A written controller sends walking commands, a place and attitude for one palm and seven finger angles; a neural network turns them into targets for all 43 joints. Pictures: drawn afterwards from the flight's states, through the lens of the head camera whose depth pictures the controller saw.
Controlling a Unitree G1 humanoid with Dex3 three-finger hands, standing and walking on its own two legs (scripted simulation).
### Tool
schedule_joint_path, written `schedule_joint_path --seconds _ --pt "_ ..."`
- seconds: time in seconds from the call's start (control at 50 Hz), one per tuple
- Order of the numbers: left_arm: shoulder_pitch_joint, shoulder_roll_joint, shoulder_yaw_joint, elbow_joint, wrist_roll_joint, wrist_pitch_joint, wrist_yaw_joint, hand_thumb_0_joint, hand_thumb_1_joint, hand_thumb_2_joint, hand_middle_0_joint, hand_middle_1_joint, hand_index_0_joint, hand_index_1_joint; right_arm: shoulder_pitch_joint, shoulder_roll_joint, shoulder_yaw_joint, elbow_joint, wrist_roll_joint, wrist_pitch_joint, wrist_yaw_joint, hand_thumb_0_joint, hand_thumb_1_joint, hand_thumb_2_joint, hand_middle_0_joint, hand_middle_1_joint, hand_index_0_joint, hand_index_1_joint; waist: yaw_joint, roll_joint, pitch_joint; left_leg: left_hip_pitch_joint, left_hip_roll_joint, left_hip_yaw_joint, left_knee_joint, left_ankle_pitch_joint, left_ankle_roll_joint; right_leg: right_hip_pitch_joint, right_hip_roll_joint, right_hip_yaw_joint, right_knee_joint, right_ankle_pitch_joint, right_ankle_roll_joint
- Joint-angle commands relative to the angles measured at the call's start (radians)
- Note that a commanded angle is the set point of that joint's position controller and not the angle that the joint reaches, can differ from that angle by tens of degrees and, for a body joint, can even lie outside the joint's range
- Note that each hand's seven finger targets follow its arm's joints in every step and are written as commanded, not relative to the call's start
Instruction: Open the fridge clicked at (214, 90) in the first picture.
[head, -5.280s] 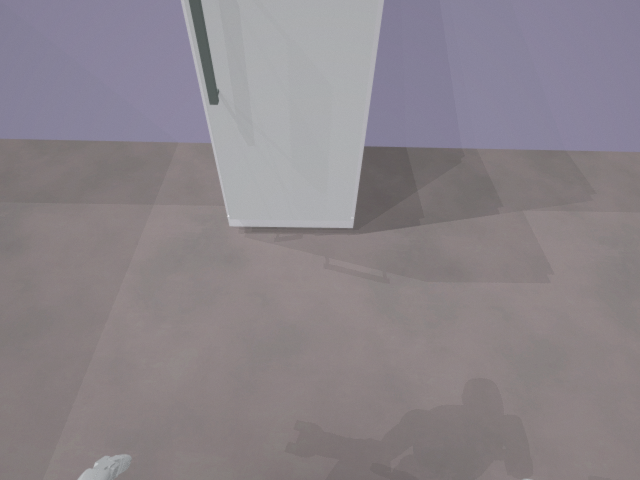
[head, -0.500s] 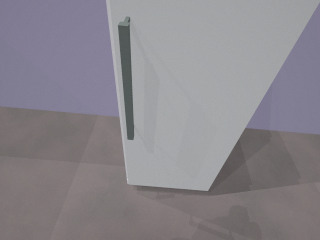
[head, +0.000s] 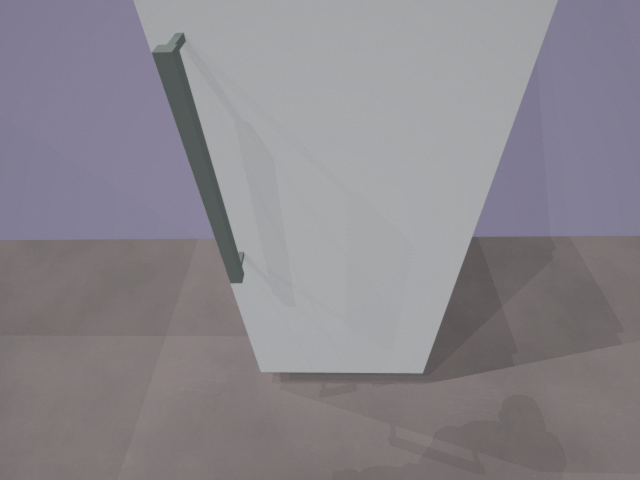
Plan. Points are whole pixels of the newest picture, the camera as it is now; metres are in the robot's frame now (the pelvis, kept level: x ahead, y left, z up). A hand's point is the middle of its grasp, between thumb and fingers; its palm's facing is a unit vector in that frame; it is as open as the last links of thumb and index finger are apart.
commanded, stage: come to a stop and stand still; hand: left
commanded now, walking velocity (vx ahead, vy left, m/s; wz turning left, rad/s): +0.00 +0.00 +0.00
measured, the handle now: (213, 184) +0.52 +0.19 +0.10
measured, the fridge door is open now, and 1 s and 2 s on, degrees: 0 0 0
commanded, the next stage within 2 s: look again from close up in 0.24 s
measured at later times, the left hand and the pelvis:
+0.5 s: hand out of the picture -0.01 +0.17 -0.16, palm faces +0.04 -0.98 -0.21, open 7.4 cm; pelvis -0.01 -0.01 +0.01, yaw +0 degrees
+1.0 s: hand out of the picture +0.00 +0.19 -0.16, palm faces +0.03 -0.98 -0.22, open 7.4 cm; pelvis -0.01 +0.01 +0.01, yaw +0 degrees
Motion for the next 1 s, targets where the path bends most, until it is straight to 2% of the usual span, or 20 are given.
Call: schedule_joint_path --seconds 0.0,0.02,0.08,0.12,0.14,0.3,0.38,0.52,0.58,0.72,0.78,0.84,0.98 --pt "0.074 0.116 0.019 -0.028 0.002 -0.016 -0.003 0.000 0.900 0.900 -0.200 -0.300 -0.200 -0.300 0.082 -0.045 -0.003 -0.020 0.013 -0.015 0.008 0.000 -0.900 -0.900 0.200 0.300 0.200 0.300 -0.001 -0.114 0.077 -0.035 0.047 -0.031 -0.098 0.208 0.036 0.005 -0.134 0.140 -0.152 0.356 -0.022" --pt "0.072 0.117 0.019 -0.033 0.002 -0.016 -0.003 0.000 0.900 0.900 -0.200 -0.300 -0.200 -0.300 0.084 -0.055 -0.003 -0.019 0.012 -0.013 0.009 0.000 -0.900 -0.900 0.200 0.300 0.200 0.300 -0.003 -0.130 0.079 -0.034 0.043 -0.032 -0.102 0.199 0.036 0.003 -0.134 0.143 -0.159 0.338 -0.021" --pt "0.067 0.129 0.022 -0.042 0.002 -0.015 -0.005 0.000 0.900 0.900 -0.200 -0.300 -0.200 -0.300 0.072 -0.067 -0.003 -0.020 0.012 -0.013 0.011 0.000 -0.900 -0.900 0.200 0.300 0.200 0.300 -0.001 -0.112 0.081 -0.025 0.044 -0.033 -0.121 0.201 0.034 0.006 -0.132 0.144 -0.172 0.310 -0.021" --pt "0.073 0.130 0.023 -0.044 0.001 -0.015 -0.005 0.000 0.900 0.900 -0.200 -0.300 -0.200 -0.300 0.067 -0.073 -0.001 -0.017 0.012 -0.016 0.011 0.000 -0.900 -0.900 0.200 0.300 0.200 0.300 0.005 -0.061 0.067 -0.015 0.047 -0.037 -0.134 0.225 0.036 0.023 -0.127 0.138 -0.167 0.318 -0.020" --pt "0.077 0.135 0.025 -0.044 0.001 -0.016 -0.006 0.000 0.900 0.900 -0.200 -0.300 -0.200 -0.300 0.062 -0.074 0.000 -0.016 0.012 -0.017 0.011 0.000 -0.900 -0.900 0.200 0.300 0.200 0.300 0.007 -0.058 0.062 -0.019 0.048 -0.037 -0.135 0.230 0.036 0.034 -0.129 0.140 -0.168 0.324 -0.020" --pt "0.093 0.141 0.025 -0.035 0.001 -0.017 -0.008 0.000 0.900 0.900 -0.200 -0.300 -0.200 -0.300 0.056 -0.078 0.000 -0.001 0.015 -0.018 0.010 0.000 -0.900 -0.900 0.200 0.300 0.200 0.300 0.014 -0.064 0.045 -0.008 0.051 -0.032 -0.149 0.223 0.035 0.062 -0.134 0.134 -0.185 0.336 -0.023" --pt "0.096 0.138 0.024 -0.028 0.000 -0.014 -0.010 0.000 0.900 0.900 -0.200 -0.300 -0.200 -0.300 0.054 -0.080 0.001 0.006 0.016 -0.018 0.010 0.000 -0.900 -0.900 0.200 0.300 0.200 0.300 0.015 -0.067 0.069 -0.024 0.049 -0.036 -0.159 0.200 0.035 0.045 -0.133 0.137 -0.198 0.265 -0.023" --pt "0.099 0.136 0.024 -0.022 0.001 -0.012 -0.010 0.000 0.900 0.900 -0.200 -0.300 -0.200 -0.300 0.059 -0.082 0.001 0.020 0.016 -0.020 0.009 0.000 -0.900 -0.900 0.200 0.300 0.200 0.300 0.020 -0.045 0.067 -0.030 0.054 -0.045 -0.168 0.210 0.040 0.053 -0.128 0.126 -0.195 0.239 -0.020" --pt "0.097 0.135 0.024 -0.019 0.001 -0.011 -0.011 0.000 0.900 0.900 -0.200 -0.300 -0.200 -0.300 0.060 -0.081 0.001 0.021 0.015 -0.020 0.009 0.000 -0.900 -0.900 0.200 0.300 0.200 0.300 0.020 -0.065 0.082 -0.037 0.053 -0.046 -0.174 0.196 0.041 0.040 -0.130 0.129 -0.205 0.203 -0.021" --pt "0.087 0.135 0.025 -0.024 0.002 -0.007 -0.012 0.000 0.900 0.900 -0.200 -0.300 -0.200 -0.300 0.054 -0.093 -0.001 0.021 0.015 -0.024 0.009 0.000 -0.900 -0.900 0.200 0.300 0.200 0.300 0.024 -0.031 0.082 -0.047 0.060 -0.064 -0.189 0.211 0.048 0.045 -0.121 0.118 -0.189 0.196 -0.016" --pt "0.080 0.137 0.024 -0.022 0.001 -0.004 -0.013 0.000 0.900 0.900 -0.200 -0.300 -0.200 -0.300 0.049 -0.097 -0.001 0.019 0.014 -0.023 0.009 0.000 -0.900 -0.900 0.200 0.300 0.200 0.300 0.024 -0.038 0.089 -0.049 0.061 -0.068 -0.198 0.197 0.051 0.032 -0.118 0.121 -0.193 0.163 -0.015" --pt "0.078 0.139 0.026 -0.025 0.002 -0.006 -0.013 0.000 0.900 0.900 -0.200 -0.300 -0.200 -0.300 0.048 -0.101 -0.003 0.017 0.014 -0.026 0.009 0.000 -0.900 -0.900 0.200 0.300 0.200 0.300 0.024 -0.045 0.065 -0.042 0.061 -0.070 -0.196 0.217 0.053 0.050 -0.121 0.118 -0.184 0.192 -0.014" --pt "0.067 0.146 0.027 -0.026 0.003 -0.004 -0.015 0.000 0.900 0.900 -0.200 -0.300 -0.200 -0.300 0.034 -0.112 -0.005 0.016 0.014 -0.027 0.010 0.000 -0.900 -0.900 0.200 0.300 0.200 0.300 0.026 -0.048 0.068 -0.041 0.064 -0.074 -0.204 0.229 0.055 0.048 -0.122 0.114 -0.180 0.200 -0.011"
